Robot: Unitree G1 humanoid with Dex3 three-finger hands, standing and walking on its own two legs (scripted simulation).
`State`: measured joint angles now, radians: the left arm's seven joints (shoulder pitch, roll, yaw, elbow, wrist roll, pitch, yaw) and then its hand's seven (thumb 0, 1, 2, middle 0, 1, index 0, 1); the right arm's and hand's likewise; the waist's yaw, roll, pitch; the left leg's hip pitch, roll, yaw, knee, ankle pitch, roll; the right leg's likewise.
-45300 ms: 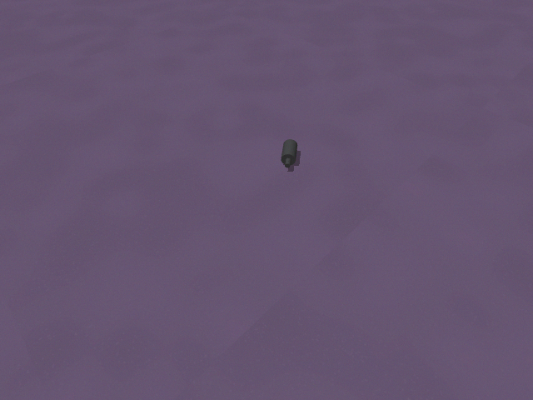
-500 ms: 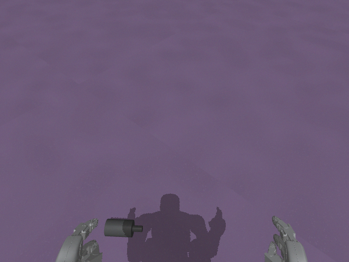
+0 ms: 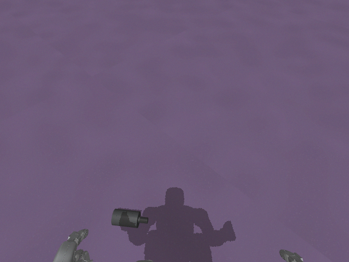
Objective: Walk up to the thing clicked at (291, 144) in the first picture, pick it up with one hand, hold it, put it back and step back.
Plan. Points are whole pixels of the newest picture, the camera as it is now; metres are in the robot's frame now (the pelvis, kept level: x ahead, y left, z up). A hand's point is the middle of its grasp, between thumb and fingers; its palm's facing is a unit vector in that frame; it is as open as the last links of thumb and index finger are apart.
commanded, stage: stand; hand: left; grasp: from above
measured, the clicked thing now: (130, 218) +0.43 +0.27 -0.70
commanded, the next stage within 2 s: none
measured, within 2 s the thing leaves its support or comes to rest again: neither
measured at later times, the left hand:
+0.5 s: hand out of the picture +0.02 +0.24 -0.13, palm faces +0.04 -0.94 -0.33, open 7.4 cm
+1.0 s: hand out of the picture +0.05 +0.24 -0.12, palm faces +0.04 -0.94 -0.33, open 7.4 cm
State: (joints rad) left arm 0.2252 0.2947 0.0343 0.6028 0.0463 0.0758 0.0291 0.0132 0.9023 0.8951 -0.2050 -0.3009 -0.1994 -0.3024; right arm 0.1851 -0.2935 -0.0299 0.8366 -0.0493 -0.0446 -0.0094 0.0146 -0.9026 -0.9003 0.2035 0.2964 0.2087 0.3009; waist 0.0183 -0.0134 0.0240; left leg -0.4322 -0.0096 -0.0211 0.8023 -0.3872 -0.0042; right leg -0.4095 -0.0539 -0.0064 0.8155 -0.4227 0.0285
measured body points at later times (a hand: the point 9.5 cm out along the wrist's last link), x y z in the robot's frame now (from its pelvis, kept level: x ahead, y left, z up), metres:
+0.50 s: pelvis -0.01 +0.01 +0.03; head -0.02 +0.00 +0.48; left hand +0.02 +0.29 -0.10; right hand +0.07 -0.27 -0.11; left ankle +0.02 +0.13 -0.71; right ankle +0.00 -0.14 -0.71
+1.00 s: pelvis +0.00 +0.00 +0.04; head +0.01 -0.01 +0.49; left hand +0.05 +0.29 -0.10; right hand +0.06 -0.29 -0.10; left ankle +0.02 +0.13 -0.71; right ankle +0.00 -0.14 -0.71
